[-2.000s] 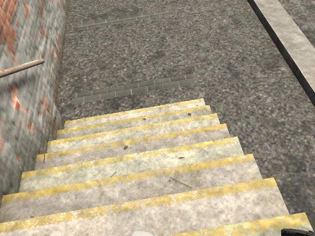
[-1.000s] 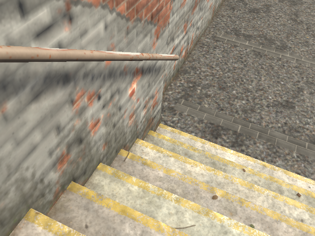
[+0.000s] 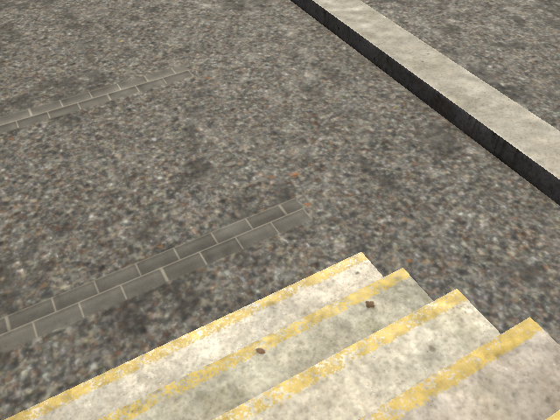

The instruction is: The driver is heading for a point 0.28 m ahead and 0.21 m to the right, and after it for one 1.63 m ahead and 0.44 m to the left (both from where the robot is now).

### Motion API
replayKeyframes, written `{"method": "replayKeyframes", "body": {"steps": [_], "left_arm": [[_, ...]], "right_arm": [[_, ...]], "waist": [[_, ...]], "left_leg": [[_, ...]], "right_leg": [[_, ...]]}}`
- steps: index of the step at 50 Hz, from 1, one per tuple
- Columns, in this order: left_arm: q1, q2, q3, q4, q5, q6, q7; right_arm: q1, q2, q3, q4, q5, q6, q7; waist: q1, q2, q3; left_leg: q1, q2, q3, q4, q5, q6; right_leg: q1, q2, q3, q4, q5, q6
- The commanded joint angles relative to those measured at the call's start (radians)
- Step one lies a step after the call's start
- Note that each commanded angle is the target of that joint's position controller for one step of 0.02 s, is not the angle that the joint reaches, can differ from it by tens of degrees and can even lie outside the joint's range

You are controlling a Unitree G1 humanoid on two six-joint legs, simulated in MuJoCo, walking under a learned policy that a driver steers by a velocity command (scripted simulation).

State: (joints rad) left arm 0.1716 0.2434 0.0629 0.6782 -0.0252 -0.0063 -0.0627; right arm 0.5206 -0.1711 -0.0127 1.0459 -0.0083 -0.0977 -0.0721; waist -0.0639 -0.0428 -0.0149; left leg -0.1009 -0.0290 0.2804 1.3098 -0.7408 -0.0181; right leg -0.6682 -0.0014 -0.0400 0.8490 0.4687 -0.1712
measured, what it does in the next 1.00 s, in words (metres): goes down: right foot 0.18 m lower, then left foot 0.19 m lower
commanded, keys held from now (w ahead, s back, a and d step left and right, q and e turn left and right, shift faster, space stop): w+e+shift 0.24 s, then w+q+shift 0.76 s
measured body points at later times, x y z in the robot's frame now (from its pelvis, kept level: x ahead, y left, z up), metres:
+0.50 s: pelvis +0.36 +0.10 -0.28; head +0.35 +0.07 +0.17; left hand +0.69 +0.17 -0.29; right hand +0.14 -0.04 -0.43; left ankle +0.30 +0.23 -0.97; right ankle +0.42 -0.07 -0.83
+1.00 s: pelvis +0.69 +0.08 -0.46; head +0.72 +0.09 -0.02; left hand +0.88 +0.35 -0.54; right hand +0.70 -0.22 -0.57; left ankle +0.65 +0.14 -1.16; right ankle +0.71 -0.09 -0.95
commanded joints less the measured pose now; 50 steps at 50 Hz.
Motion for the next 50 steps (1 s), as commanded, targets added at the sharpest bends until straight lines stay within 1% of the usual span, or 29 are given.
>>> {"method": "replayKeyframes", "body": {"steps": [1, 2, 3, 5, 6, 7, 8, 10, 12, 15, 16, 17, 18, 20, 22, 24, 25, 28, 31, 32, 34, 35, 38, 42, 44, 46, 47, 48, 50], "left_arm": [[0.808, 0.138, 0.068, 0.212, 0.012, 0.002, 0.029], [0.777, 0.035, 0.022, 0.259, 0.007, -0.018, 0.028], [0.577, 0.038, -0.008, 0.173, 0.007, -0.063, 0.035], [0.234, 0.023, 0.003, 0.038, 0.001, -0.067, 0.058], [-0.054, 0.123, 0.024, -0.052, -0.008, -0.05, 0.095], [-0.145, 0.212, 0.052, -0.066, 0.028, -0.057, 0.122], [-0.04, 0.152, 0.051, -0.078, 0.056, -0.078, 0.123], [-0.078, 0.013, 0.006, -0.069, -0.046, -0.074, 0.159], [0.016, 0.048, 0.01, -0.018, -0.034, -0.041, 0.19], [-0.198, 0.037, 0.001, -0.064, -0.015, -0.025, 0.158], [-0.178, -0.072, -0.017, -0.074, 0.016, -0.027, 0.127], [0.061, -0.196, -0.044, -0.124, 0.005, -0.058, 0.114], [0.182, -0.176, -0.057, -0.149, -0.019, -0.084, 0.109], [0.032, -0.167, -0.071, -0.196, -0.025, -0.11, 0.102], [-0.279, -0.144, -0.074, -0.258, -0.014, -0.08, 0.079], [-0.233, 0.009, -0.041, -0.249, 0.009, -0.075, 0.081], [-0.265, 0.0, -0.029, -0.251, 0.041, -0.077, 0.072], [-0.171, -0.082, -0.052, -0.234, 0.0, -0.073, 0.051], [0.28, 0.108, 0.036, -0.102, 0.014, -0.118, 0.032], [0.217, 0.095, 0.028, -0.087, 0.017, -0.131, 0.007], [0.148, -0.026, -0.001, -0.055, -0.044, -0.13, 0.0], [0.118, -0.063, -0.015, -0.023, -0.032, -0.127, 0.0], [-0.066, -0.082, -0.026, -0.036, 0.006, -0.132, 0.043], [-0.19, 0.04, -0.006, -0.008, 0.006, -0.123, 0.106], [-0.398, 0.145, 0.024, -0.07, -0.01, -0.134, 0.09], [-0.553, -0.036, -0.009, -0.144, -0.024, -0.116, 0.092], [-0.414, -0.114, -0.048, -0.246, 0.016, -0.129, 0.092], [-0.236, -0.064, -0.041, -0.235, 0.039, -0.149, 0.073], [-0.203, 0.009, -0.022, -0.174, 0.067, -0.141, 0.072]], "right_arm": [[-0.474, -0.272, -0.064, -0.211, 0.028, -0.026, -0.006], [-0.544, -0.216, -0.057, -0.276, 0.022, -0.021, -0.019], [-0.341, -0.106, -0.038, -0.387, 0.01, -0.044, 0.003], [-0.199, -0.182, -0.056, -0.343, 0.021, -0.06, 0.054], [-0.225, -0.148, -0.062, -0.393, 0.022, -0.04, 0.051], [-0.274, -0.121, -0.055, -0.419, 0.055, -0.014, 0.034], [-0.172, -0.173, -0.08, -0.336, 0.026, 0.0, 0.048], [-0.206, -0.13, -0.061, -0.344, 0.014, 0.033, 0.068], [-0.337, -0.107, -0.064, -0.426, 0.01, 0.062, 0.077], [0.285, -0.168, -0.102, -0.235, -0.014, 0.064, 0.096], [0.379, -0.112, -0.073, -0.152, -0.021, 0.058, 0.117], [0.24, -0.112, -0.041, -0.175, -0.049, 0.037, 0.142], [0.142, -0.171, -0.055, -0.211, -0.025, 0.036, 0.146], [0.076, -0.219, -0.079, -0.21, 0.011, 0.028, 0.131], [-0.056, -0.137, -0.039, -0.2, -0.005, -0.009, 0.09], [-0.153, -0.128, -0.021, -0.249, 0.001, -0.017, 0.048], [-0.149, -0.161, -0.036, -0.25, 0.019, -0.02, 0.046], [-0.082, -0.177, -0.049, -0.226, 0.07, 0.012, 0.055], [-0.197, -0.106, -0.038, -0.257, 0.037, 0.031, 0.075], [0.05, 0.091, 0.003, -0.252, 0.076, 0.056, 0.083], [-0.037, 0.044, -0.006, -0.302, 0.069, 0.094, 0.055], [-0.127, 0.046, -0.001, -0.33, 0.065, 0.107, 0.039], [-0.149, -0.078, -0.057, -0.385, 0.03, 0.12, 0.059], [-0.032, -0.082, -0.069, -0.353, 0.09, 0.103, 0.109], [0.333, -0.2, -0.115, -0.275, 0.025, 0.123, 0.098], [0.607, -0.122, -0.08, -0.193, -0.028, 0.128, 0.097], [0.442, -0.075, -0.017, -0.232, -0.025, 0.079, 0.082], [0.283, -0.103, -0.025, -0.284, -0.001, 0.05, 0.087], [-0.058, -0.182, -0.051, -0.39, 0.037, 0.046, 0.067]], "waist": [[0.549, -0.282, 0.008], [0.506, -0.336, 0.17], [0.178, -0.399, 0.076], [-0.028, 0.211, 0.047], [-0.161, 0.16, 0.109], [-0.188, 0.037, 0.126], [-0.138, 0.229, 0.01], [-0.102, 0.195, 0.014], [-0.042, 0.15, -0.017], [-0.368, 0.138, -0.11], [-0.335, 0.329, -0.019], [-0.084, 0.736, -0.001], [0.023, 0.759, -0.06], [0.063, 0.098, 0.002], [0.084, -0.196, 0.149], [0.133, -0.19, 0.184], [0.091, -0.09, 0.1], [0.11, 0.03, 0.063], [0.352, 0.124, -0.121], [0.176, -0.269, -0.267], [0.104, -0.07, -0.024], [0.079, 0.101, 0.081], [-0.02, 0.077, 0.162], [-0.123, -0.099, -0.042], [-0.329, -0.039, -0.173], [-0.507, 0.465, 0.065], [-0.237, 0.677, 0.173], [-0.062, 0.534, 0.068], [0.103, -0.161, 0.042]], "left_leg": [[-0.867, 0.052, -0.091, 0.913, 0.844, -0.166], [-1.016, -0.021, -0.131, 1.069, 0.063, -0.135], [-1.161, 0.022, -0.42, 0.795, 0.028, -0.104], [-0.858, 0.06, -0.434, 0.093, 0.406, 0.009], [-0.633, 0.126, -0.449, -0.259, 0.395, -0.017], [-0.408, 0.147, -0.453, -0.272, 0.532, -0.047], [-0.221, 0.074, -0.404, -0.089, 0.863, -0.059], [-0.067, 0.15, -0.483, -0.656, 1.179, -0.039], [0.018, 0.087, -0.434, -0.737, 1.104, -0.034], [0.357, 0.11, -0.257, -0.825, 1.17, 0.012], [0.37, 0.168, -0.365, -0.76, 1.044, 0.054], [0.463, 0.172, -0.492, -0.482, 1.64, 0.112], [0.509, 0.249, -0.746, -0.582, 1.586, 0.186], [0.351, 0.382, -1.139, -0.792, 0.827, 0.339], [-0.021, 0.4, -1.234, -0.823, 0.594, 0.321], [-0.489, 0.145, -0.924, -0.821, 0.455, 0.268], [-0.617, 0.104, -0.846, -0.831, 0.472, 0.273], [-0.483, 0.145, -0.756, -0.766, 0.867, 0.301], [-0.457, -0.045, -0.6, -0.013, 1.086, 0.135], [-0.717, -0.13, -0.641, 0.26, 0.384, 0.104], [-0.874, -0.009, -0.563, 0.24, 0.359, 0.097], [-0.822, 0.017, -0.503, 0.16, 0.343, 0.119], [-0.612, 0.087, -0.411, -0.226, 0.748, 0.098], [-0.058, 0.067, -0.237, -0.518, 1.15, 0.055], [0.277, 0.014, -0.154, -0.282, 1.113, 0.156], [0.384, 0.104, -0.367, -0.758, 0.908, 0.334], [0.348, 0.013, -0.446, -0.589, 1.311, 0.246], [0.314, 0.025, -0.658, -0.563, 1.214, 0.255], [-0.212, 0.02, -0.735, -0.676, 0.875, 0.254]], "right_leg": [[1.059, -0.01, -0.08, -0.223, -0.061, -0.154], [0.956, -0.041, 0.041, -0.404, -0.147, -0.163], [1.029, -0.083, 0.421, -0.194, 0.019, -0.216], [0.572, -0.074, 0.398, -0.253, -0.331, -0.168], [0.154, -0.152, 0.519, -0.398, -0.544, -0.19], [-0.161, -0.26, 0.754, -0.347, -0.569, -0.249], [-0.216, -0.186, 0.737, -0.195, -0.473, -0.247], [-0.235, 0.045, 0.389, -0.027, -0.848, -0.078], [-0.156, 0.093, 0.424, 0.124, -0.842, -0.04], [-0.069, 0.211, 0.284, 0.812, -0.674, 0.072], [-0.276, 0.302, 0.272, 1.313, -1.209, 0.106], [-0.605, 0.317, 0.283, 1.682, -1.426, 0.11], [-0.76, 0.248, 0.261, 1.725, -1.412, 0.106], [-0.882, 0.076, 0.232, 1.425, -1.127, 0.069], [-0.815, -0.091, 0.286, 1.086, -0.876, 0.083], [-0.263, -0.104, 0.231, 0.346, -0.477, 0.131], [0.076, -0.056, 0.17, 0.264, -0.297, 0.166], [0.245, -0.013, 0.087, 0.247, -0.461, 0.179], [0.794, -0.008, 0.104, -0.103, -0.297, 0.094], [0.938, -0.324, 0.647, -0.214, -0.709, -0.111], [0.612, -0.361, 0.78, -0.275, -1.058, -0.087], [0.366, -0.345, 0.695, -0.226, -1.093, -0.077], [-0.008, -0.225, 0.264, 0.02, -1.071, 0.098], [-0.106, -0.205, 0.026, 0.14, -0.974, 0.134], [-0.181, -0.215, -0.014, 0.578, -0.564, 0.183], [-0.637, 0.053, -0.099, 1.51, -1.137, 0.181], [-0.851, 0.045, -0.002, 1.491, -1.207, 0.114], [-0.84, -0.007, 0.116, 1.154, -1.084, 0.068], [-0.401, -0.029, 0.103, 0.563, -0.725, 0.088]]}}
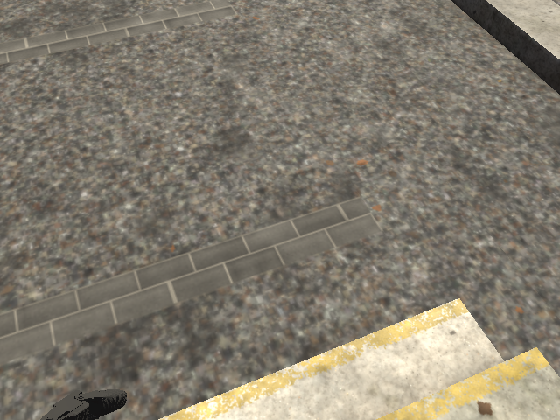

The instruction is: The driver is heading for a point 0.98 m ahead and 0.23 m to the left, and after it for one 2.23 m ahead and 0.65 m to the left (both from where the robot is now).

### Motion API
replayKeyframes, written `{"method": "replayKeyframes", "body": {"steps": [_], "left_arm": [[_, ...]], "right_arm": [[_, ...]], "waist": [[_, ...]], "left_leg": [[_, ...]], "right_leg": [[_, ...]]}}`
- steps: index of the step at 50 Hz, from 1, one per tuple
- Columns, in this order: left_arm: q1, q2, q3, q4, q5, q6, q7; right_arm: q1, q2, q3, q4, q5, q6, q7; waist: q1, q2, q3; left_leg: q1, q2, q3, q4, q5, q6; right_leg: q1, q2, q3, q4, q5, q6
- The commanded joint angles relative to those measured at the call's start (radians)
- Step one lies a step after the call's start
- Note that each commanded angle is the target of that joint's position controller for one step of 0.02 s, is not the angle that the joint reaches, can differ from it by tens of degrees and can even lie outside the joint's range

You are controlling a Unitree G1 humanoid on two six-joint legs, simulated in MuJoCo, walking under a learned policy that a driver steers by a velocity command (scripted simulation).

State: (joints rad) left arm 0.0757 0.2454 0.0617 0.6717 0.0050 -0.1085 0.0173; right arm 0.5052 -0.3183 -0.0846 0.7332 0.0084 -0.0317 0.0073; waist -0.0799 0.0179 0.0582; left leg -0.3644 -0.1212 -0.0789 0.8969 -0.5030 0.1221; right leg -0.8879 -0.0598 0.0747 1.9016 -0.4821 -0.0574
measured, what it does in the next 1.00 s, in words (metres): goes down, turning left: right foot 0.19 m lower, then left foot 0.18 m lower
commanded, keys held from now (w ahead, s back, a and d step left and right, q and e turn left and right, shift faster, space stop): w+q+shift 0.60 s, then w+e+shift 0.40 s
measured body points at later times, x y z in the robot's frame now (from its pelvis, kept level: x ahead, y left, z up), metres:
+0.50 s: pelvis +0.35 +0.02 -0.23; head +0.34 +0.03 +0.22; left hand +0.18 +0.21 -0.37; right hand +0.66 -0.11 -0.28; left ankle +0.45 +0.25 -0.84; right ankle +0.30 -0.17 -0.87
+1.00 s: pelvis +0.68 +0.27 -0.44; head +0.70 +0.29 +0.01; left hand +0.73 +0.58 -0.53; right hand +0.79 +0.06 -0.57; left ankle +0.45 +0.23 -1.06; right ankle +0.93 +0.26 -1.12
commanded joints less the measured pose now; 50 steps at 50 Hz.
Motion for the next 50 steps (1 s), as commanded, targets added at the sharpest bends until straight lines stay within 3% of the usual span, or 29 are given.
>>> {"method": "replayKeyframes", "body": {"steps": [1, 3, 4, 5, 7, 8, 10, 11, 12, 13, 14, 15, 16, 17, 19, 21, 22, 27, 29, 31, 32, 33, 34, 37, 38, 39, 41, 44, 50], "left_arm": [[-0.029, -0.009, -0.023, -0.223, 0.005, -0.04, -0.015], [0.059, 0.122, 0.017, -0.152, -0.007, -0.021, -0.006], [-0.05, 0.135, 0.019, -0.147, -0.021, -0.03, -0.011], [-0.14, 0.117, -0.004, -0.178, 0.009, -0.044, -0.017], [-0.18, -0.021, -0.028, -0.219, 0.009, -0.034, -0.052], [-0.092, -0.014, -0.011, -0.217, -0.012, -0.018, -0.055], [0.507, 0.124, 0.064, -0.026, -0.022, -0.016, -0.056], [0.756, 0.124, 0.07, 0.065, -0.032, -0.011, -0.047], [0.585, 0.068, 0.025, 0.012, 0.005, -0.012, -0.064], [0.436, 0.032, 0.01, -0.003, -0.038, -0.008, -0.068], [0.365, -0.008, -0.003, -0.011, -0.061, -0.013, -0.075], [0.312, -0.085, -0.016, 0.006, -0.047, -0.001, -0.089], [0.246, 0.006, 0.01, 0.011, -0.038, -0.029, -0.079], [0.139, 0.001, -0.005, 0.014, -0.026, -0.034, -0.057], [0.172, 0.039, -0.001, 0.065, 0.019, -0.022, -0.02], [0.219, 0.133, 0.024, 0.108, 0.016, -0.002, -0.005], [0.243, 0.051, 0.014, 0.121, 0.008, 0.0, 0.012], [0.273, 0.105, 0.014, 0.123, 0.006, 0.006, 0.028], [0.25, 0.147, 0.031, 0.15, 0.005, 0.009, 0.015], [0.224, 0.147, 0.034, 0.18, -0.006, 0.012, 0.002], [0.189, 0.159, 0.037, 0.185, -0.011, 0.005, -0.005], [0.167, 0.109, 0.032, 0.187, 0.001, -0.001, 0.009], [0.349, -0.003, 0.005, 0.122, -0.002, -0.03, 0.001], [0.306, 0.063, 0.029, 0.126, -0.058, -0.02, 0.005], [0.229, -0.003, 0.012, 0.06, -0.077, 0.009, 0.006], [0.163, 0.032, 0.015, 0.072, -0.073, 0.041, 0.013], [0.243, 0.017, 0.01, 0.107, -0.053, 0.053, -0.005], [-0.007, 0.033, 0.012, 0.029, -0.005, 0.028, -0.061], [-0.205, 0.008, -0.01, -0.025, -0.033, 0.037, -0.114]], "right_arm": [[-0.257, -0.228, -0.03, -0.126, -0.013, -0.018, -0.036], [-0.319, -0.178, -0.028, -0.115, -0.019, -0.032, -0.046], [-0.195, -0.101, -0.022, -0.067, 0.021, -0.041, -0.055], [-0.1, -0.018, 0.0, -0.021, 0.078, -0.041, -0.082], [-0.041, 0.014, 0.007, 0.063, 0.063, 0.0, -0.097], [-0.09, -0.011, 0.003, 0.067, 0.051, 0.017, -0.1], [-0.35, -0.003, 0.007, 0.024, 0.016, 0.009, -0.062], [-0.383, 0.059, 0.015, -0.014, 0.036, -0.013, -0.037], [-0.072, 0.149, 0.035, -0.032, 0.053, -0.016, -0.03], [-0.007, 0.135, 0.046, -0.042, 0.056, -0.011, -0.025], [-0.046, 0.108, 0.03, -0.05, 0.06, 0.0, -0.036], [-0.163, 0.066, 0.01, -0.071, 0.062, 0.019, -0.056], [-0.14, 0.11, 0.028, -0.145, 0.053, 0.013, -0.059], [-0.136, 0.088, 0.034, -0.145, 0.052, 0.039, -0.043], [-0.298, 0.101, 0.035, -0.18, 0.036, 0.056, -0.04], [-0.258, 0.086, 0.034, -0.171, 0.008, 0.052, -0.03], [-0.32, 0.053, 0.022, -0.183, 0.026, 0.036, -0.008], [-0.47, 0.021, 0.013, -0.243, 0.032, 0.028, 0.063], [-0.354, -0.043, -0.012, -0.184, 0.043, 0.036, 0.057], [0.001, -0.14, -0.068, -0.027, 0.042, 0.039, 0.038], [0.263, -0.158, -0.09, 0.064, 0.021, 0.039, 0.029], [0.276, -0.081, -0.053, 0.102, -0.002, 0.023, 0.032], [0.183, -0.066, -0.009, 0.087, -0.029, -0.012, 0.028], [-0.021, 0.026, 0.003, 0.035, 0.009, -0.04, 0.041], [-0.19, -0.046, -0.005, 0.025, -0.03, -0.045, 0.028], [-0.248, 0.01, 0.017, 0.009, -0.039, -0.067, 0.023], [-0.168, -0.072, -0.005, 0.054, -0.06, -0.077, -0.012], [-0.146, -0.015, 0.017, 0.086, -0.017, -0.106, -0.075], [0.034, 0.031, 0.02, 0.175, 0.001, -0.08, -0.07]], "waist": [[0.245, 0.065, -0.109], [0.223, -0.081, -0.167], [0.131, -0.157, -0.099], [0.047, -0.173, -0.045], [0.003, -0.088, -0.035], [0.058, 0.032, -0.049], [0.389, 0.083, -0.212], [0.474, -0.024, -0.189], [0.242, -0.394, -0.228], [0.157, -0.519, -0.174], [0.115, -0.38, -0.095], [0.084, -0.025, -0.012], [0.016, -0.276, -0.016], [-0.047, -0.142, 0.112], [0.009, 0.035, 0.12], [0.012, -0.047, 0.063], [0.041, -0.035, 0.064], [0.101, -0.07, 0.049], [0.066, -0.192, 0.014], [-0.056, -0.18, -0.123], [-0.229, 0.036, -0.137], [-0.264, 0.293, 0.021], [-0.036, 0.494, -0.078], [0.059, -0.177, -0.151], [0.159, 0.029, -0.078], [0.131, -0.084, 0.01], [0.14, -0.024, -0.07], [0.091, 0.009, -0.035], [-0.042, 0.013, 0.089]], "left_leg": [[-0.189, 0.301, -0.77, -0.337, 0.636, 0.248], [-0.146, 0.298, -0.752, -0.129, 0.691, 0.232], [-0.02, 0.178, -0.657, -0.001, 0.411, 0.191], [-0.008, 0.084, -0.526, 0.068, 0.247, 0.152], [-0.199, -0.029, -0.44, 0.079, 0.06, 0.117], [-0.215, -0.018, -0.465, 0.129, 0.152, 0.126], [-0.33, -0.097, -0.37, 0.599, 0.35, 0.037], [-0.469, -0.167, -0.319, 1.024, -0.01, -0.029], [-0.701, -0.175, -0.332, 1.297, -0.351, -0.026], [-0.81, -0.054, -0.286, 1.184, -0.245, -0.012], [-0.817, -0.004, -0.232, 1.177, -0.131, -0.029], [-0.735, 0.05, -0.112, 1.069, 0.08, 0.007], [-0.749, 0.107, -0.169, 1.086, 0.154, 0.001], [-0.747, 0.168, -0.221, 0.818, 0.219, -0.07], [-0.655, 0.211, -0.202, 0.624, 0.324, -0.11], [-0.648, 0.198, -0.128, 0.601, 0.466, -0.095], [-0.697, 0.216, -0.22, 0.381, 0.741, -0.062], [-0.26, 0.156, 0.021, -0.061, 1.103, -0.058], [-0.235, 0.187, 0.041, -0.029, 1.03, -0.034], [0.287, 0.123, 0.189, -0.111, 0.871, 0.008], [0.628, 0.11, 0.169, -0.323, 0.94, 0.09], [0.638, 0.168, 0.08, -0.538, 0.893, 0.163], [0.793, 0.252, -0.109, -0.132, 1.206, 0.177], [0.4, 0.333, -0.224, -0.243, 0.495, 0.132], [0.032, 0.564, -0.462, -0.376, 0.37, 0.247], [-0.111, 0.582, -0.518, -0.383, 0.371, 0.256], [-0.084, 0.496, -0.408, -0.328, 0.385, 0.203], [-0.204, 0.292, -0.023, -0.256, 0.093, 0.047], [0.25, 0.303, 0.087, -0.081, 0.426, -0.018]], "right_leg": [[0.004, 0.019, 0.067, -0.673, 0.299, 0.021], [0.159, 0.012, 0.137, -0.554, 0.521, 0.072], [0.027, 0.006, 0.165, -0.803, 0.689, 0.065], [0.119, 0.013, 0.144, -1.116, 0.975, 0.072], [0.538, 0.087, 0.079, -1.373, 1.048, 0.058], [0.653, 0.092, 0.082, -1.327, 0.874, 0.056], [1.169, 0.018, 0.084, -1.233, 1.054, 0.054], [1.335, -0.103, 0.198, -1.341, 0.933, 0.011], [1.424, -0.206, 0.281, -1.057, 1.185, -0.043], [1.317, -0.261, 0.368, -1.123, 1.19, -0.044], [1.116, -0.284, 0.388, -1.218, 1.083, -0.084], [0.84, -0.159, 0.27, -1.344, 0.716, -0.036], [0.694, -0.295, 0.522, -1.334, 0.623, -0.125], [0.452, -0.387, 0.545, -1.342, 0.516, -0.179], [0.291, -0.306, 0.479, -1.356, 0.182, -0.166], [0.383, -0.289, 0.34, -1.296, 0.324, -0.128], [0.47, -0.199, 0.217, -1.223, 0.109, -0.051], [0.403, -0.155, -0.097, -1.177, 0.015, 0.012], [0.591, -0.199, -0.108, -1.006, 0.235, 0.041], [0.505, -0.172, -0.208, -0.614, 0.769, 0.072], [0.308, -0.081, -0.247, -0.129, 0.756, 0.107], [0.069, 0.063, -0.246, 0.346, -0.169, 0.09], [-0.188, 0.065, 0.056, 0.265, -0.315, 0.038], [-0.123, -0.005, 0.141, -0.227, 0.12, -0.03], [-0.087, -0.046, 0.14, -0.446, 0.202, 0.027], [-0.043, -0.1, 0.192, -0.537, 0.201, 0.083], [0.028, -0.081, 0.15, -0.591, 0.345, 0.088], [0.25, -0.019, 0.081, -1.086, 1.086, 0.038], [0.121, 0.03, -0.076, -1.343, 0.921, -0.023]]}}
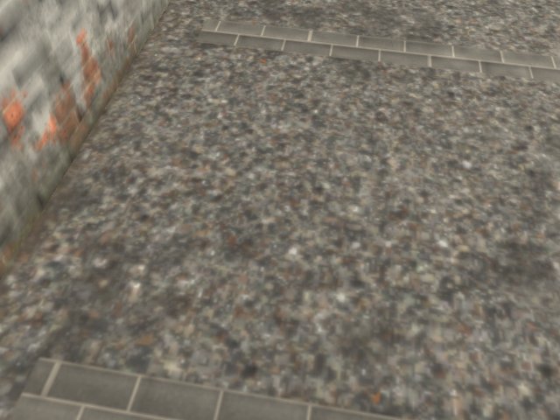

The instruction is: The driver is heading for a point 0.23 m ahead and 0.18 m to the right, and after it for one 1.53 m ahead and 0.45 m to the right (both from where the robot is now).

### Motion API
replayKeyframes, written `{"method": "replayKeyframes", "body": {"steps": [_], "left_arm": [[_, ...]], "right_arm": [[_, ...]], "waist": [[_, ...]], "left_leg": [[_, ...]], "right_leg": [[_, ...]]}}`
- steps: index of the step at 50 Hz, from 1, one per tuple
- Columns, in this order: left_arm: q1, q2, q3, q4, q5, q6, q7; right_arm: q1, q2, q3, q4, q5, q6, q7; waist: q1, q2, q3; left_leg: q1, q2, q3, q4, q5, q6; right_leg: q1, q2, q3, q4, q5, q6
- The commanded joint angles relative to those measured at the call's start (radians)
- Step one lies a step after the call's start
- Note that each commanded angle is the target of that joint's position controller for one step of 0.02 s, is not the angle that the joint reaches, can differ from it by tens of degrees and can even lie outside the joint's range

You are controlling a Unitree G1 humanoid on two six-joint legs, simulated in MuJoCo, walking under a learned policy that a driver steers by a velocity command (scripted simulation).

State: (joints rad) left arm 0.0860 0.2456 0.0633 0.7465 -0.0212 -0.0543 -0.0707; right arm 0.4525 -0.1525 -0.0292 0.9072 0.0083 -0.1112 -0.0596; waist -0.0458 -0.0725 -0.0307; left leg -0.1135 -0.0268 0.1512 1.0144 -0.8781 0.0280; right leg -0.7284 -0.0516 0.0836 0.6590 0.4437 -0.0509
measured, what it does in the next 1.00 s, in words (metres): goes down, turning right: right foot 0.18 m lower, then left foot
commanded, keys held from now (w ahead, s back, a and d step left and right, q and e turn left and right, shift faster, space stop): w+e+shift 0.62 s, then w+shift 0.12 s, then w+q+shift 0.26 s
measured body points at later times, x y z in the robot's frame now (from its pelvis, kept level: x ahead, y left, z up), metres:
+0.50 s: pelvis +0.50 -0.03 -0.09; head +0.51 -0.02 +0.36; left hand +0.72 +0.16 -0.21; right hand +0.51 -0.33 -0.18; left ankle +0.59 +0.09 -0.81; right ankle +0.34 -0.09 -0.68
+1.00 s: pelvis +0.87 -0.30 -0.08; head +0.88 -0.31 +0.37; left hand +1.10 -0.15 -0.19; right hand +0.78 -0.57 -0.19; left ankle +0.92 -0.12 -0.69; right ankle +0.83 -0.36 -0.81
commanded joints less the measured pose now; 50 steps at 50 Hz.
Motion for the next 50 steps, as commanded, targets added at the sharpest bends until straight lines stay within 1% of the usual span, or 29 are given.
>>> {"method": "replayKeyframes", "body": {"steps": [1, 2, 3, 4, 5, 6, 7, 9, 10, 11, 13, 15, 17, 19, 20, 21, 22, 24, 28, 35, 38, 39, 41, 42, 43, 44, 46, 48, 50], "left_arm": [[-0.186, 0.012, -0.016, -0.082, -0.009, -0.024, -0.034], [0.01, 0.046, 0.004, -0.037, -0.035, -0.019, -0.032], [0.249, 0.154, 0.043, 0.049, -0.008, -0.024, -0.033], [0.563, 0.195, 0.07, 0.149, 0.01, -0.024, -0.025], [0.685, 0.186, 0.064, 0.233, 0.022, -0.004, -0.004], [0.602, 0.175, 0.035, 0.188, 0.032, -0.02, 0.012], [0.6, 0.141, 0.039, 0.148, 0.029, -0.017, 0.017], [0.417, 0.165, 0.049, 0.084, 0.025, -0.033, 0.052], [0.255, 0.182, 0.051, 0.028, 0.019, -0.048, 0.074], [0.145, 0.147, 0.035, -0.012, 0.022, -0.05, 0.08], [0.047, 0.136, 0.026, -0.049, 0.002, -0.047, 0.103], [0.142, 0.163, 0.04, -0.007, -0.014, -0.044, 0.118], [0.212, 0.135, 0.037, 0.0, -0.03, -0.043, 0.11], [0.143, 0.11, 0.029, -0.041, -0.018, -0.046, 0.094], [0.116, 0.002, -0.005, -0.084, 0.028, -0.054, 0.074], [0.307, -0.054, -0.02, -0.129, -0.048, -0.063, 0.073], [0.323, 0.007, -0.014, -0.093, -0.082, -0.047, 0.081], [0.153, -0.008, -0.018, -0.132, -0.029, -0.02, 0.071], [0.085, 0.023, 0.004, -0.186, -0.037, 0.023, 0.041], [-0.166, 0.008, -0.028, -0.279, -0.007, -0.001, 0.0], [-0.21, 0.078, -0.001, -0.303, -0.003, -0.013, -0.006], [-0.169, 0.104, 0.014, -0.305, -0.002, -0.009, -0.002], [0.26, 0.191, 0.064, -0.196, -0.008, 0.012, 0.031], [0.425, 0.24, 0.067, -0.122, 0.006, 0.016, 0.05], [0.37, 0.279, 0.055, -0.15, 0.039, -0.015, 0.043], [0.385, 0.187, 0.05, -0.129, 0.043, -0.021, 0.043], [0.264, 0.133, 0.03, -0.09, 0.035, -0.047, 0.038], [0.179, 0.039, 0.008, -0.071, 0.057, -0.068, 0.027], [0.154, 0.013, 0.007, -0.04, 0.033, -0.077, 0.023]], "right_arm": [[0.065, -0.164, -0.037, -0.016, 0.004, 0.006, -0.002], [-0.071, -0.207, -0.049, -0.016, 0.003, 0.009, 0.007], [-0.148, -0.156, -0.037, -0.026, -0.002, -0.012, 0.019], [-0.268, -0.193, -0.049, -0.052, -0.006, -0.021, 0.031], [-0.393, -0.131, -0.041, -0.132, -0.047, -0.041, 0.041], [-0.189, -0.087, -0.015, -0.224, -0.001, -0.06, 0.048], [-0.236, -0.13, -0.002, -0.257, 0.011, -0.079, 0.046], [-0.341, -0.149, -0.015, -0.304, 0.047, -0.097, 0.045], [-0.356, -0.152, -0.024, -0.315, 0.039, -0.068, 0.037], [-0.335, -0.165, -0.028, -0.286, 0.003, -0.043, 0.035], [-0.41, -0.168, -0.028, -0.32, -0.028, -0.022, 0.033], [-0.404, -0.127, -0.025, -0.315, 0.001, -0.02, 0.051], [-0.327, -0.15, -0.043, -0.288, 0.028, -0.01, 0.049], [0.003, -0.215, -0.084, -0.212, 0.029, -0.016, 0.041], [0.219, -0.29, -0.095, -0.172, 0.025, -0.016, 0.039], [0.149, -0.38, -0.099, -0.208, -0.031, -0.031, 0.054], [-0.001, -0.305, -0.089, -0.229, -0.024, -0.025, 0.057], [-0.104, -0.198, -0.061, -0.21, -0.008, -0.01, 0.063], [-0.175, -0.093, -0.027, -0.154, -0.002, -0.013, 0.074], [-0.061, -0.223, -0.046, -0.087, -0.016, -0.018, 0.043], [0.008, -0.309, -0.056, -0.062, -0.003, -0.012, 0.04], [0.021, -0.329, -0.057, -0.049, 0.002, -0.003, 0.036], [-0.065, -0.36, -0.055, -0.039, 0.005, 0.015, 0.032], [-0.057, -0.255, -0.03, -0.077, -0.01, 0.013, 0.035], [0.127, -0.139, 0.01, -0.103, 0.037, -0.021, 0.052], [-0.028, -0.264, -0.027, -0.117, 0.071, -0.039, 0.052], [-0.168, -0.208, -0.019, -0.168, 0.067, -0.031, 0.044], [-0.098, -0.175, -0.027, -0.138, 0.046, 0.014, 0.051], [-0.08, -0.142, -0.026, -0.133, 0.053, 0.051, 0.059]], "waist": [[-0.062, 0.139, 0.201], [0.061, 0.251, 0.165], [0.164, 0.203, 0.052], [0.354, 0.058, -0.058], [0.396, -0.31, 0.009], [0.205, -0.474, -0.148], [0.253, -0.269, -0.246], [0.134, 0.134, -0.218], [0.038, 0.112, -0.09], [-0.002, 0.192, -0.017], [-0.033, 0.139, 0.063], [-0.017, 0.04, 0.007], [-0.037, 0.07, -0.019], [-0.239, 0.103, -0.164], [-0.283, 0.268, -0.293], [-0.111, 0.582, -0.314], [-0.075, 0.44, -0.149], [-0.059, 0.198, 0.09], [0.018, 0.179, 0.1], [-0.019, 0.073, 0.166], [0.022, 0.166, 0.129], [0.074, 0.216, 0.095], [0.341, 0.248, -0.078], [0.322, 0.079, -0.205], [0.173, -0.196, -0.464], [0.246, -0.069, -0.403], [0.152, 0.107, -0.064], [0.052, 0.063, 0.008], [0.019, 0.031, 0.042]], "left_leg": [[0.05, 0.233, -0.133, -0.135, 1.012, 0.061], [-0.041, 0.306, -0.204, 0.009, 1.119, 0.073], [-0.061, 0.24, -0.129, 0.229, 1.269, 0.055], [-0.256, 0.103, -0.02, 0.753, 1.111, 0.004], [-0.714, -0.034, 0.021, 1.144, 0.269, -0.027], [-1.007, -0.018, -0.225, 1.121, 0.126, -0.046], [-1.107, 0.018, -0.267, 0.955, 0.145, -0.05], [-1.071, 0.08, -0.321, 0.569, 0.435, -0.009], [-0.984, 0.103, -0.371, 0.44, 0.491, -0.055], [-0.836, 0.136, -0.384, 0.307, 0.505, -0.093], [-0.453, 0.153, -0.32, -0.157, 0.571, -0.114], [-0.062, 0.032, -0.185, -0.295, 0.858, -0.123], [0.064, 0.003, -0.183, -0.379, 0.906, -0.123], [0.411, 0.029, -0.232, -0.355, 0.746, -0.071], [0.57, 0.209, -0.478, -0.387, 0.513, -0.016], [0.579, 0.464, -1.178, -0.714, 0.273, 0.158], [0.457, 0.48, -1.27, -0.78, -0.08, 0.203], [0.179, 0.37, -0.85, -0.76, 0.223, 0.152], [0.036, 0.27, -0.394, -0.757, 0.718, 0.061], [0.023, 0.243, -0.091, -0.891, 1.051, 0.055], [0.139, 0.28, -0.04, -0.814, 1.69, 0.068], [0.181, 0.307, -0.049, -0.717, 1.898, 0.083], [0.048, 0.288, -0.056, -0.276, 1.992, 0.071], [-0.297, 0.157, -0.114, 0.164, 1.003, 0.05], [-0.541, 0.01, -0.324, 0.465, 0.375, 0.055], [-0.608, 0.05, -0.358, 0.499, 0.454, 0.06], [-0.644, 0.133, -0.308, 0.41, 0.567, 0.04], [-0.541, 0.199, -0.309, 0.371, 0.662, 0.032], [-0.538, 0.23, -0.299, 0.34, 0.664, 0.024]], "right_leg": [[-0.032, 0.029, -0.127, -0.155, -0.097, -0.043], [0.151, -0.074, -0.042, -0.165, -0.131, -0.1], [0.405, -0.022, -0.118, -0.159, -0.111, -0.123], [0.814, 0.009, -0.145, -0.253, 0.02, -0.21], [1.083, 0.019, -0.121, -0.094, 0.176, -0.222], [1.372, -0.049, 0.21, 0.083, 0.126, -0.351], [1.451, -0.117, 0.358, -0.028, -0.224, -0.42], [1.166, -0.255, 0.746, -0.319, -0.894, -0.391], [0.861, -0.268, 0.805, -0.295, -0.744, -0.401], [0.602, -0.234, 0.722, -0.301, -0.624, -0.387], [0.186, -0.075, 0.45, -0.367, -0.559, -0.289], [0.03, 0.029, 0.314, -0.353, -0.584, -0.232], [0.1, 0.063, 0.285, -0.239, -0.658, -0.178], [0.08, 0.142, 0.225, 0.149, -0.434, -0.078], [0.013, 0.191, 0.17, 0.526, -0.861, -0.048], [-0.17, 0.193, 0.135, 0.824, -1.011, -0.039], [-0.286, 0.101, 0.102, 0.912, -0.899, -0.039], [-0.267, 0.016, 0.039, 0.888, -0.784, -0.057], [-0.152, -0.062, 0.039, 0.721, -0.705, -0.051], [-0.009, -0.003, -0.118, 0.195, -0.4, -0.041], [0.195, 0.116, -0.213, 0.064, -0.476, -0.08], [0.269, 0.143, -0.221, 0.042, -0.558, -0.102], [0.764, 0.099, -0.145, -0.12, -0.44, -0.17], [1.173, -0.1, 0.114, 0.003, -0.488, -0.174], [1.376, -0.353, 0.657, -0.164, -0.801, -0.307], [1.245, -0.312, 0.661, -0.309, -0.95, -0.26], [0.872, -0.263, 0.402, -0.384, -0.799, -0.204], [0.649, -0.205, 0.203, -0.417, -0.667, -0.166], [0.565, -0.185, 0.061, -0.46, -0.567, -0.134]]}}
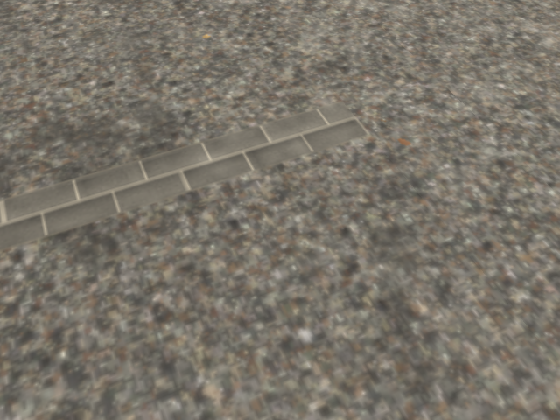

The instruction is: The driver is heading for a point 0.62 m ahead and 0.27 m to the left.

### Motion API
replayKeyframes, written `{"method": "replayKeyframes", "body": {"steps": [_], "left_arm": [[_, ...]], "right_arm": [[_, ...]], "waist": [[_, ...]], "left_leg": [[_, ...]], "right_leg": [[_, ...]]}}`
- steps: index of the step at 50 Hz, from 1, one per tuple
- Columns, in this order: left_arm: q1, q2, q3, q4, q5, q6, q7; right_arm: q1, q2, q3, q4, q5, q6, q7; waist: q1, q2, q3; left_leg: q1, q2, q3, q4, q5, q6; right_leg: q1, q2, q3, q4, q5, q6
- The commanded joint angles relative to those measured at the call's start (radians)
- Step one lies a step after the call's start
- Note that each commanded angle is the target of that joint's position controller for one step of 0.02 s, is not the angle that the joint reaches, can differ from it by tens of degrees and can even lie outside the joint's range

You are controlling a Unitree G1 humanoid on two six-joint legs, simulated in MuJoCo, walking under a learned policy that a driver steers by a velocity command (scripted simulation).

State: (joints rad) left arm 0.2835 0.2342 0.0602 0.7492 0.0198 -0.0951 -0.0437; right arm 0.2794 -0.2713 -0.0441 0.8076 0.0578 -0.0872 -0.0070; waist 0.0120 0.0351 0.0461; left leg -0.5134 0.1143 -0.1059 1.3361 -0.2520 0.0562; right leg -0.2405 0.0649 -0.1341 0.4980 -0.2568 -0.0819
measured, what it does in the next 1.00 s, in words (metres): walks ahead, turning left: left foot, then right foot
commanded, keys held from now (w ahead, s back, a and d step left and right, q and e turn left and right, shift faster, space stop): w+q+shift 0.50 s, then shift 0.50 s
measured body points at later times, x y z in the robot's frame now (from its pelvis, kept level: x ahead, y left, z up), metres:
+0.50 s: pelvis +0.45 +0.10 +0.00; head +0.47 +0.10 +0.45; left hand +0.61 +0.39 -0.04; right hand +0.56 -0.14 -0.13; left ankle +0.45 +0.12 -0.73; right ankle +0.58 -0.08 -0.64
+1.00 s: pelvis +0.75 +0.15 +0.00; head +0.79 +0.18 +0.45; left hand +0.69 +0.41 -0.12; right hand +1.05 +0.06 -0.09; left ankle +0.70 +0.31 -0.70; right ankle +0.88 +0.14 -0.73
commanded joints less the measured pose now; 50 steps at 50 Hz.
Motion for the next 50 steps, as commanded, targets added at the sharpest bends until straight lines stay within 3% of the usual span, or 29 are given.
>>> {"method": "replayKeyframes", "body": {"steps": [1, 5, 8, 10, 12, 14, 15, 16, 17, 18, 19, 20, 23, 27, 29, 31, 33, 34, 35, 36, 37, 38, 39, 40, 42, 44, 46, 48, 50], "left_arm": [[-0.057, 0.029, 0.011, -0.029, -0.016, -0.038, -0.002], [-0.067, 0.067, 0.015, -0.013, 0.005, -0.041, 0.028], [-0.002, 0.128, 0.021, 0.008, -0.004, -0.04, 0.052], [0.03, 0.192, 0.031, 0.016, -0.004, -0.029, 0.069], [0.019, 0.261, 0.048, 0.003, -0.004, 0.003, 0.085], [-0.103, 0.299, 0.061, -0.041, -0.016, 0.021, 0.076], [-0.178, 0.246, 0.049, -0.05, -0.037, 0.007, 0.056], [-0.096, 0.006, -0.014, -0.105, -0.016, -0.039, 0.031], [0.022, 0.011, -0.04, -0.17, -0.05, -0.08, 0.016], [-0.124, 0.128, -0.021, -0.188, -0.062, -0.099, 0.014], [-0.186, 0.134, -0.013, -0.209, -0.068, -0.099, 0.021], [-0.172, 0.116, -0.017, -0.196, -0.044, -0.09, 0.031], [-0.14, 0.135, -0.003, -0.177, -0.014, -0.048, 0.05], [-0.374, 0.053, -0.03, -0.262, 0.016, -0.036, 0.054], [-0.421, 0.029, -0.03, -0.28, 0.014, -0.04, 0.04], [-0.433, 0.061, -0.011, -0.29, -0.004, -0.044, 0.032], [-0.413, 0.101, 0.011, -0.288, -0.007, -0.053, 0.032], [-0.338, 0.124, 0.024, -0.268, -0.004, -0.059, 0.033], [-0.174, 0.144, 0.034, -0.223, 0.001, -0.066, 0.031], [0.044, 0.185, 0.036, -0.172, 0.01, -0.066, 0.03], [0.061, 0.179, 0.017, -0.154, 0.045, -0.064, 0.02], [0.023, 0.175, 0.027, -0.159, 0.012, -0.046, 0.012], [-0.057, 0.12, 0.016, -0.192, 0.008, -0.025, 0.022], [-0.134, 0.076, -0.009, -0.188, 0.004, -0.005, 0.029], [-0.18, 0.08, -0.024, -0.158, 0.01, 0.006, 0.034], [-0.192, 0.076, -0.024, -0.123, 0.01, 0.006, 0.025], [-0.179, 0.107, -0.013, -0.091, 0.006, 0.009, 0.025], [-0.157, 0.128, -0.006, -0.066, -0.003, 0.021, 0.028], [-0.156, 0.133, -0.008, -0.058, -0.007, 0.037, 0.029]], "right_arm": [[0.058, -0.016, -0.009, -0.046, 0.005, 0.038, 0.008], [-0.088, -0.022, -0.001, -0.11, -0.014, 0.035, 0.021], [-0.196, -0.025, 0.006, -0.149, -0.023, 0.019, 0.055], [-0.233, -0.051, -0.003, -0.184, -0.017, 0.011, 0.079], [-0.13, -0.117, -0.033, -0.183, 0.001, 0.024, 0.083], [0.267, -0.244, -0.094, -0.093, -0.004, 0.069, 0.065], [0.434, -0.273, -0.113, -0.04, -0.007, 0.089, 0.043], [0.344, -0.261, -0.092, -0.038, -0.042, 0.081, 0.049], [0.231, -0.208, -0.062, -0.112, -0.078, 0.041, 0.052], [0.231, -0.149, -0.061, -0.141, -0.064, 0.023, 0.054], [0.182, -0.137, -0.054, -0.139, -0.059, 0.002, 0.063], [0.106, -0.136, -0.053, -0.155, -0.056, -0.015, 0.068], [0.017, -0.13, -0.047, -0.181, -0.041, -0.021, 0.042], [0.046, -0.107, -0.039, -0.15, -0.024, 0.004, -0.011], [0.145, -0.109, -0.045, -0.104, -0.03, 0.028, -0.017], [0.205, -0.093, -0.044, -0.067, -0.028, 0.042, -0.02], [0.204, -0.088, -0.048, -0.056, -0.03, 0.05, -0.033], [0.158, -0.106, -0.055, -0.069, -0.033, 0.052, -0.04], [0.087, -0.107, -0.056, -0.098, -0.041, 0.051, -0.04], [0.036, -0.047, -0.034, -0.15, -0.065, 0.047, -0.034], [0.324, 0.015, -0.01, -0.117, -0.044, 0.047, -0.015], [0.381, -0.088, -0.014, -0.079, -0.026, 0.058, 0.0], [0.204, -0.142, -0.026, -0.108, -0.021, 0.075, 0.002], [0.06, -0.141, -0.027, -0.149, -0.039, 0.085, -0.006], [0.014, -0.097, -0.019, -0.175, -0.053, 0.102, -0.012], [0.045, -0.036, -0.001, -0.165, -0.056, 0.097, -0.019], [0.032, -0.009, 0.013, -0.156, -0.069, 0.085, -0.027], [0.018, -0.023, 0.013, -0.143, -0.066, 0.088, -0.028], [-0.019, -0.053, 0.005, -0.145, -0.061, 0.102, -0.025]], "waist": [[-0.044, -0.074, 0.011], [-0.032, -0.058, 0.096], [0.009, -0.005, 0.107], [-0.002, -0.046, 0.072], [-0.083, -0.142, -0.017], [-0.297, -0.187, -0.176], [-0.381, -0.059, -0.178], [-0.173, 0.375, -0.105], [-0.067, 0.357, -0.322], [-0.13, 0.122, -0.247], [-0.068, -0.08, -0.106], [-0.006, -0.158, -0.063], [0.051, -0.126, -0.001], [-0.038, -0.047, 0.074], [-0.117, 0.009, 0.004], [-0.144, 0.054, -0.028], [-0.115, 0.084, -0.059], [-0.053, 0.095, -0.102], [0.041, 0.107, -0.187], [0.119, 0.0, -0.357], [-0.013, -0.393, -0.552], [0.013, -0.302, -0.635], [0.052, -0.186, -0.512], [0.031, -0.045, -0.342], [-0.036, -0.049, -0.186], [-0.067, -0.094, -0.163], [-0.06, -0.108, -0.223], [-0.049, -0.121, -0.267], [-0.039, -0.13, -0.244]], "left_leg": [[-0.172, 0.102, -0.042, -0.01, 0.045, -0.011], [-0.236, 0.054, 0.035, -0.233, 0.307, -0.028], [-0.19, 0.001, 0.148, -0.471, 0.462, 0.008], [-0.11, -0.065, 0.228, -0.59, 0.467, 0.044], [0.018, -0.154, 0.302, -0.585, 0.345, 0.069], [0.449, -0.176, 0.243, -0.551, 0.199, 0.139], [0.687, -0.131, 0.136, -0.677, 0.264, 0.183], [0.821, -0.088, -0.145, -0.663, 0.28, 0.279], [0.924, 0.103, -0.695, -0.922, -0.268, 0.442], [0.823, 0.112, -0.784, -1.103, -0.447, 0.369], [0.639, 0.102, -0.749, -1.148, -0.452, 0.318], [0.486, 0.079, -0.704, -1.128, -0.363, 0.311], [0.247, -0.048, -0.467, -1.123, -0.088, 0.291], [0.063, -0.18, -0.196, -1.059, 0.324, 0.2], [0.074, -0.186, -0.177, -1.013, 0.36, 0.136], [0.194, -0.17, -0.216, -0.943, 0.337, 0.11], [0.349, -0.147, -0.256, -0.82, 0.452, 0.08], [0.39, -0.147, -0.243, -0.719, 0.577, 0.047], [0.378, -0.161, -0.205, -0.543, 0.621, 0.003], [0.216, -0.197, -0.147, -0.205, 0.213, -0.046], [-0.028, -0.337, -0.17, 0.18, -0.502, -0.099], [-0.136, -0.233, -0.214, 0.285, -0.413, -0.107], [-0.16, -0.181, -0.15, 0.269, -0.35, -0.12], [-0.155, -0.151, -0.077, 0.165, -0.276, -0.122], [-0.052, -0.107, -0.042, 0.004, -0.228, -0.118], [0.055, -0.088, 0.006, -0.228, -0.245, -0.118], [0.143, -0.085, 0.033, -0.406, -0.18, -0.127], [0.208, -0.079, 0.032, -0.505, -0.056, -0.124], [0.256, -0.077, 0.032, -0.586, 0.001, -0.109]], "right_leg": [[0.038, -0.296, 0.212, -0.324, 0.185, -0.077], [0.007, -0.211, -0.017, -0.377, 0.365, -0.023], [0.11, -0.213, -0.096, -0.387, 0.499, 0.023], [0.231, -0.239, -0.117, -0.318, 0.834, 0.062], [0.354, -0.267, -0.121, -0.137, 1.284, 0.077], [0.24, -0.291, -0.081, 0.308, 1.456, 0.048], [0.035, -0.161, -0.087, 0.749, 0.884, 0.067], [-0.405, 0.058, 0.035, 1.188, -0.31, 0.102], [-0.611, 0.052, 0.279, 1.272, -0.327, 0.054], [-0.605, 0.002, 0.3, 1.152, -0.222, 0.0], [-0.59, -0.033, 0.287, 1.012, -0.142, -0.014], [-0.515, -0.071, 0.303, 0.919, -0.095, 0.001], [-0.386, -0.125, 0.299, 0.727, -0.056, 0.078], [-0.255, -0.081, 0.161, 0.254, 0.241, 0.144], [-0.125, -0.016, 0.107, 0.099, 0.481, 0.145], [-0.116, 0.011, 0.127, -0.001, 0.52, 0.133], [-0.118, 0.022, 0.148, -0.072, 0.498, 0.099], [-0.05, 0.024, 0.137, -0.105, 0.536, 0.079], [0.115, -0.023, 0.147, -0.108, 0.651, 0.058], [0.427, -0.231, 0.317, 0.033, 0.995, 0.006], [0.723, -0.549, 0.763, 0.075, 1.261, -0.262], [0.731, -0.579, 0.909, 0.024, 0.812, -0.313], [0.597, -0.484, 0.769, -0.032, 0.551, -0.265], [0.37, -0.391, 0.629, -0.09, 0.445, -0.196], [0.074, -0.302, 0.515, -0.156, 0.458, -0.152], [-0.038, -0.233, 0.373, -0.17, 0.665, -0.132], [-0.033, -0.235, 0.313, -0.155, 0.852, -0.155], [-0.019, -0.254, 0.306, -0.159, 0.775, -0.163], [-0.059, -0.258, 0.318, -0.192, 0.463, -0.151]]}}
